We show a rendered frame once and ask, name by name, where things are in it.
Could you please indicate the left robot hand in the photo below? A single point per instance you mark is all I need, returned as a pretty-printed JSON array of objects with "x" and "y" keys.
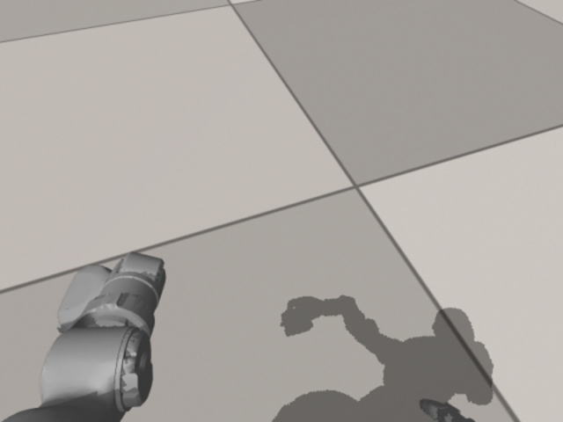
[{"x": 83, "y": 288}]

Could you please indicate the left robot arm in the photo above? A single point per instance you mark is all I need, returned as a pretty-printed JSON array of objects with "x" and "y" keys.
[{"x": 99, "y": 367}]

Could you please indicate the right robot hand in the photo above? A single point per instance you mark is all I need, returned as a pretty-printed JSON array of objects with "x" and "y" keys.
[{"x": 442, "y": 412}]

